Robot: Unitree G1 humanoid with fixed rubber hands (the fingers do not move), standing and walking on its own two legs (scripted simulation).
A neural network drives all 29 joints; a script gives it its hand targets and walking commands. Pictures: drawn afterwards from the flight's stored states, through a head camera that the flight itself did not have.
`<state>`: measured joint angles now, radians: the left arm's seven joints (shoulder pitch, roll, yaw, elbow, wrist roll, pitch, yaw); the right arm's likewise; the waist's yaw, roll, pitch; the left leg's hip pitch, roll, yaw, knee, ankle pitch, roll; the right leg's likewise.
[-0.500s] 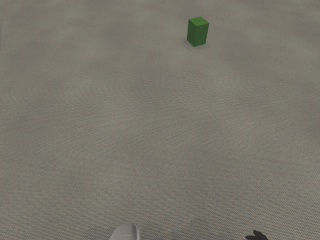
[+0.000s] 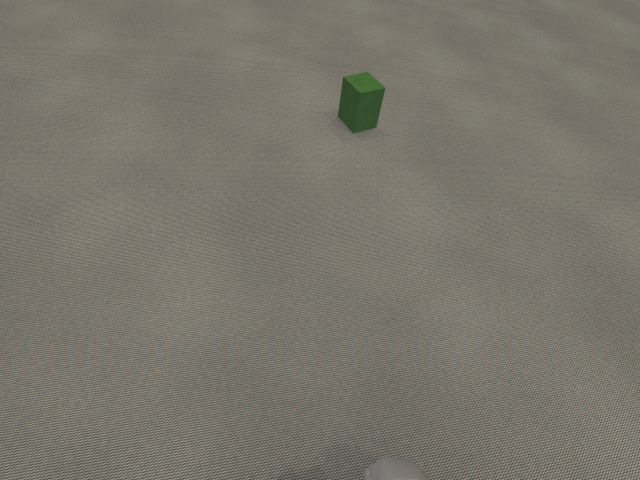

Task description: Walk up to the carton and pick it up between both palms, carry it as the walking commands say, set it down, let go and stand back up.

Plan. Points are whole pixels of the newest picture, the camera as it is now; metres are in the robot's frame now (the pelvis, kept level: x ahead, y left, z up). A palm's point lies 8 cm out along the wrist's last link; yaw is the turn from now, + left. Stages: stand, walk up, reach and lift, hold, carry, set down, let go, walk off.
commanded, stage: walk up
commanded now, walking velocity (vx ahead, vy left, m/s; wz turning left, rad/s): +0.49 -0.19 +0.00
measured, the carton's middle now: (360, 102) +1.95 -0.23 -0.66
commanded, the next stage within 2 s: none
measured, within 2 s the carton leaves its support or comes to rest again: neither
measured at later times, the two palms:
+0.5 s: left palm (207, 395) +0.24 +0.17 -0.12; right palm (530, 376) +0.30 -0.34 -0.14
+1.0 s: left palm (207, 258) +0.51 +0.22 -0.15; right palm (481, 280) +0.47 -0.29 -0.11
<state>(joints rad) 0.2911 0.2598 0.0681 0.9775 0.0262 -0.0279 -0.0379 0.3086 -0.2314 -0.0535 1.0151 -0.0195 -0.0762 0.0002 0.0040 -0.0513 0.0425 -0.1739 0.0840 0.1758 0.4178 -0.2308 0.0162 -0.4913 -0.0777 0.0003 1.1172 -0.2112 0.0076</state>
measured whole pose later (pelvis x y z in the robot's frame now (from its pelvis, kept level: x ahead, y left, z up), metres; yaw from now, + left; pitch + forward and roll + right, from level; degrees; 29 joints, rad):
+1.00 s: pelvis +0.47 -0.02 +0.00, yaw -1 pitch -1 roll -2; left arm 0.27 0.25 0.06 1.01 0.02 -0.03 -0.03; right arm 0.32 -0.22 -0.05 1.05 -0.02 -0.08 0.00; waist -0.01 -0.05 0.05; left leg -0.20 0.08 0.17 0.41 -0.20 0.02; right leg -0.49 -0.10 -0.03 1.10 -0.21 0.01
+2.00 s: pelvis +0.96 -0.06 -0.01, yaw -1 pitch +0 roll -2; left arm 0.32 0.24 0.05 1.05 0.02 -0.05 -0.01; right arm 0.22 -0.21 -0.05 1.02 -0.02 -0.07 0.01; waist 0.02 -0.05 0.05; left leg -0.29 0.08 0.16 0.49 -0.20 0.03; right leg -0.41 -0.09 -0.02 1.13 -0.30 0.00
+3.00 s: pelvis +1.42 -0.09 -0.02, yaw -1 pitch +0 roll -2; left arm 0.37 0.21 0.05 1.08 0.02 -0.03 0.01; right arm 0.11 -0.18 -0.04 0.99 -0.02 -0.05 0.00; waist 0.05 -0.04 0.08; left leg -0.38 0.09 0.16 0.55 -0.17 0.04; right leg -0.28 -0.07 -0.03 1.02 -0.47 0.03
